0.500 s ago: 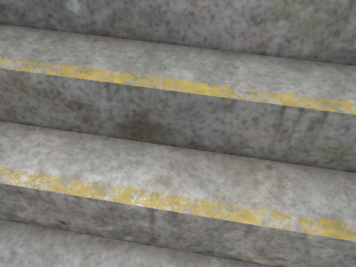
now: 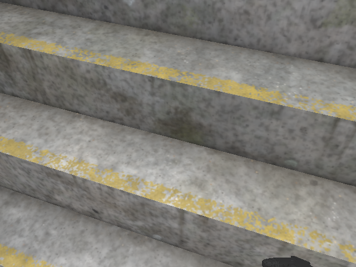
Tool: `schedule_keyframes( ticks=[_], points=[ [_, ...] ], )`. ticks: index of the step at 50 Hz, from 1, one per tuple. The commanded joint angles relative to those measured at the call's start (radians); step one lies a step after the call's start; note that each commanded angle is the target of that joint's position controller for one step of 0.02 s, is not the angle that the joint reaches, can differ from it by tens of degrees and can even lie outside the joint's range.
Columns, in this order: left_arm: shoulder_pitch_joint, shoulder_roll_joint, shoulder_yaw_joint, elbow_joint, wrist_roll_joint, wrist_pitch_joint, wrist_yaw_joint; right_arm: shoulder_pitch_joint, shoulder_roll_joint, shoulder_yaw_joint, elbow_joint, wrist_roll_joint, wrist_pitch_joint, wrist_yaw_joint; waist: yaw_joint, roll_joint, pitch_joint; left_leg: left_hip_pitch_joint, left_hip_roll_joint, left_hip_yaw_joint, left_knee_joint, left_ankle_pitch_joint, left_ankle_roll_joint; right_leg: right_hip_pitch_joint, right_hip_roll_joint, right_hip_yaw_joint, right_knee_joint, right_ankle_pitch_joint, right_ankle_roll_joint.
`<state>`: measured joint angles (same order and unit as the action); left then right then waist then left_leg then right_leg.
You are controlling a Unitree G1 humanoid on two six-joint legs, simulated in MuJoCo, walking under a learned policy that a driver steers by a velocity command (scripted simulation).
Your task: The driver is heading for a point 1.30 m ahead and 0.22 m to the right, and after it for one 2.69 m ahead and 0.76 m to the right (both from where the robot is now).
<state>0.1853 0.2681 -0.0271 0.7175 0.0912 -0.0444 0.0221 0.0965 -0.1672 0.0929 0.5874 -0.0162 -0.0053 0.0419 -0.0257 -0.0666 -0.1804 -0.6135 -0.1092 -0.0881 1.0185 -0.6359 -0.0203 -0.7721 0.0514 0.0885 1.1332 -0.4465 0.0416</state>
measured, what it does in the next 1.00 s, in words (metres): walks ahead: left foot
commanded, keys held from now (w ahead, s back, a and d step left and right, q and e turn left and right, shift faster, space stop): w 1.00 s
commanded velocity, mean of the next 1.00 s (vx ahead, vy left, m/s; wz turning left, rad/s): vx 0.41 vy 0.00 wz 0.05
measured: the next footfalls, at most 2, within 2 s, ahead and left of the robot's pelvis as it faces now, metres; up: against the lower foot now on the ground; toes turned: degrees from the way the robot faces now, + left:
left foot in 0.60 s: +0.20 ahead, +0.21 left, +0.00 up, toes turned +8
right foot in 1.04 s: +0.42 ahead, +0.07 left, +0.22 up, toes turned -9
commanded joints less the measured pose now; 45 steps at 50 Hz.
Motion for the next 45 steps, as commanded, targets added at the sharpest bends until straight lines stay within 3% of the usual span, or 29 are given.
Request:
schedule_keyframes(
  ticks=[1,2,3,4,5,7,9,10,13,14,17,18,20,22,24,26,28,29,30,31,32,33,34,35,38,41,43,44,45],
  points=[
    [0.34,0.223,0.101,0.066,-0.059,0.001,-0.023,-0.051,-0.052,-0.069,-0.048,-0.028,0.0,0.055,0.12,-0.259,-0.011,-0.545,-0.019,-0.014,0.353,0.224,0.038,0.608,-0.084,0.474,-0.511,0.006,-0.375],
    [0.147,0.257,0.106,-0.012,-0.025,0.006,-0.025,0.088,-0.086,-0.072,0.054,-0.032,0.005,0.042,0.115,-0.135,0.04,-0.625,-0.017,-0.192,0.524,0.427,0.021,0.47,-0.189,0.916,-0.676,-0.53,-0.489],
    [0.107,0.225,0.091,-0.024,-0.029,-0.004,-0.027,0.061,-0.135,-0.097,0.108,-0.014,0.01,0.037,0.128,-0.024,0.106,-0.656,-0.017,-0.202,0.662,0.574,0.024,0.389,-0.258,1.045,-0.766,-0.668,-0.476],
    [0.081,0.162,0.062,-0.008,-0.03,-0.018,-0.043,0.043,-0.157,-0.112,0.133,-0.001,0.014,0.022,0.097,0.02,0.138,-0.662,0.01,-0.211,0.738,0.701,0.031,0.301,-0.28,1.03,-0.78,-0.615,-0.433],
    [0.008,0.108,0.048,0.011,-0.026,-0.025,-0.052,0.064,-0.179,-0.125,0.176,-0.008,0.016,0.008,0.048,0.061,0.154,-0.652,0.042,-0.222,0.74,0.785,0.041,0.222,-0.275,0.919,-0.769,-0.543,-0.4],
    [-0.041,0.051,0.035,0.069,-0.028,-0.05,-0.044,0.05,-0.186,-0.126,0.212,-0.051,0.015,-0.006,0.043,0.04,0.11,-0.596,0.052,-0.188,0.706,0.766,0.06,0.125,-0.219,0.696,-0.707,-0.516,-0.363],
    [0.006,0.035,0.03,0.127,-0.047,-0.065,-0.041,0.044,-0.171,-0.128,0.235,-0.053,0.004,-0.012,0.06,-0.002,0.081,-0.582,0.051,-0.137,0.7,0.703,0.072,0.144,-0.199,0.551,-0.686,-0.462,-0.336],
    [0.059,0.065,0.041,0.153,-0.07,-0.071,-0.05,0.042,-0.165,-0.129,0.242,-0.045,-0.004,-0.006,0.083,-0.027,0.085,-0.566,0.039,-0.056,0.722,0.592,0.075,0.184,-0.208,0.485,-0.737,-0.427,-0.338],
    [0.235,0.059,0.041,0.255,-0.051,-0.082,-0.069,-0.06,-0.148,-0.125,0.224,-0.021,-0.021,0.002,0.155,-0.053,0.137,-0.64,0.083,0.031,0.668,0.468,0.084,0.339,-0.235,0.422,-0.773,-0.347,-0.297],
    [0.259,0.043,0.036,0.269,-0.033,-0.084,-0.069,-0.08,-0.125,-0.115,0.207,-0.024,-0.014,0.0,0.169,-0.107,0.132,-0.656,0.083,0.044,0.707,0.486,0.098,0.38,-0.244,0.423,-0.775,-0.321,-0.305],
    [0.324,0.018,0.024,0.301,-0.019,-0.087,-0.077,-0.101,-0.115,-0.107,0.213,-0.031,-0.023,0.003,0.188,-0.094,0.159,-0.75,0.095,0.046,0.672,0.512,0.132,0.527,-0.266,0.396,-0.779,-0.249,-0.315],
    [0.371,0.001,0.063,0.332,-0.129,-0.069,0.016,-0.147,0.031,-0.075,0.119,-0.019,-0.026,-0.003,0.107,0.066,0.252,-0.623,0.162,0.158,0.599,0.519,0.061,0.462,-0.242,0.373,-0.869,-0.322,-0.296],
    [0.31,-0.005,0.063,0.302,-0.117,-0.065,0.067,-0.021,-0.002,-0.079,0.147,0.011,-0.02,-0.005,0.066,-0.028,0.224,-0.463,0.166,0.169,0.542,0.518,0.03,0.414,-0.227,0.302,-0.894,-0.245,-0.301],
    [0.243,0.003,0.08,0.268,-0.087,-0.067,0.073,-0.043,-0.048,-0.087,0.106,0.018,-0.023,-0.003,0.056,-0.076,0.237,-0.321,0.203,0.162,0.321,0.455,0.042,0.402,-0.232,0.253,-0.946,-0.182,-0.299],
    [0.165,0.028,0.094,0.242,-0.071,-0.072,0.071,0.01,-0.072,-0.095,0.096,0.023,-0.031,0.0,0.009,-0.134,0.172,-0.076,0.212,0.184,0.106,0.377,0.082,0.402,-0.238,0.187,-0.974,-0.037,-0.303],
    [0.115,0.087,0.119,0.216,-0.048,-0.076,0.056,0.099,-0.083,-0.107,0.107,0.028,-0.035,-0.018,-0.036,-0.107,0.182,0.166,0.193,0.224,-0.202,0.259,0.115,0.384,-0.242,0.161,-0.91,0.021,-0.313],
    [0.146,0.051,0.12,0.226,-0.049,-0.064,0.022,0.342,-0.114,-0.137,0.197,0.014,-0.059,-0.052,-0.118,0.011,0.106,0.439,0.099,0.294,-0.52,0.356,0.128,0.44,-0.185,0.101,-0.527,0.308,-0.3],
    [0.156,0.009,0.114,0.207,-0.049,-0.071,0.002,0.407,-0.161,-0.157,0.222,-0.004,-0.074,-0.062,-0.112,0.101,0.092,0.523,0.14,0.237,-0.606,0.387,0.086,0.429,-0.131,0.028,-0.254,0.515,-0.261],
    [0.108,-0.09,0.088,0.166,-0.055,-0.089,-0.01,0.482,-0.134,-0.142,0.258,-0.002,-0.085,-0.059,-0.102,0.111,0.091,0.61,0.278,0.028,-0.608,0.369,0.054,0.211,-0.094,0.014,0.047,0.342,-0.212],
    [0.23,-0.154,0.081,0.136,-0.104,-0.099,-0.012,0.503,-0.188,-0.145,0.272,-0.014,-0.074,-0.058,0.001,0.307,0.064,0.791,0.478,-0.343,-0.67,0.864,0.061,-0.113,0.006,-0.053,0.332,0.185,-0.135],
    [0.325,-0.109,0.095,0.147,-0.12,-0.088,-0.005,0.472,-0.199,-0.16,0.254,-0.032,-0.07,-0.06,0.031,0.442,-0.054,0.73,0.591,-0.609,-0.862,0.495,0.168,-0.148,-0.026,-0.048,0.666,0.186,-0.085],
    [0.163,-0.084,0.102,0.11,-0.079,-0.081,0.003,0.333,-0.124,-0.147,0.245,-0.024,-0.077,-0.049,0.039,0.284,0.09,0.587,0.536,-0.505,-0.869,0.162,0.218,-0.284,-0.081,-0.101,0.938,0.271,-0.072],
    [-0.041,-0.109,0.083,0.03,-0.052,-0.081,0.003,0.281,-0.074,-0.137,0.263,-0.014,-0.089,-0.04,0.008,0.183,0.172,0.493,0.473,-0.366,-0.818,0.161,0.239,-0.417,-0.065,-0.111,1.193,0.298,-0.094],
    [-0.162,-0.194,0.042,-0.05,-0.029,-0.073,-0.002,0.322,-0.059,-0.135,0.307,-0.012,-0.104,-0.042,0.019,0.123,0.237,0.443,0.42,-0.232,-0.767,0.304,0.226,-0.51,-0.096,-0.072,1.26,0.297,-0.123],
    [-0.172,-0.243,0.007,-0.092,-0.065,-0.044,-0.009,0.412,0.039,-0.106,0.409,-0.021,-0.131,-0.029,0.032,0.091,0.222,0.454,0.395,-0.139,-0.738,0.453,0.2,-0.663,-0.037,-0.044,1.505,0.237,-0.211],
    [-0.235,-0.233,-0.017,-0.146,-0.089,-0.019,0.007,0.378,-0.006,-0.102,0.415,-0.024,-0.142,-0.021,0.08,0.035,0.275,0.318,0.346,0.012,-0.833,0.537,0.113,-0.636,-0.016,-0.08,1.322,0.231,-0.232],
    [-0.341,-0.203,-0.032,-0.198,-0.106,0.014,0.022,0.387,0.01,-0.085,0.434,0.013,-0.141,-0.029,0.081,0.038,0.339,0.16,0.265,0.156,-0.943,0.706,0.057,-0.441,-0.028,-0.206,0.904,0.265,-0.218],
    [-0.42,-0.207,-0.043,-0.222,-0.114,0.028,0.03,0.461,-0.009,-0.086,0.465,0.026,-0.135,-0.057,0.04,0.107,0.309,0.232,0.296,0.118,-1.016,0.927,0.086,-0.39,-0.053,-0.287,0.852,0.215,-0.212],
    [-0.355,-0.204,-0.056,-0.2,-0.123,0.033,0.029,0.461,-0.053,-0.095,0.46,0.039,-0.123,-0.078,0.054,0.13,0.239,0.264,0.273,0.213,-1.062,1.172,0.111,-0.172,-0.057,-0.351,0.619,0.13,-0.222]
  ],
)
Keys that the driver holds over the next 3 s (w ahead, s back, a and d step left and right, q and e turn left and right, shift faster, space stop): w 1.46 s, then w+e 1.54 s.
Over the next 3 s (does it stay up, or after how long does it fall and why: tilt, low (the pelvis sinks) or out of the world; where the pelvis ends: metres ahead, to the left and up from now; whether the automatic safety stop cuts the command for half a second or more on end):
stays up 0.88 0.21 0.72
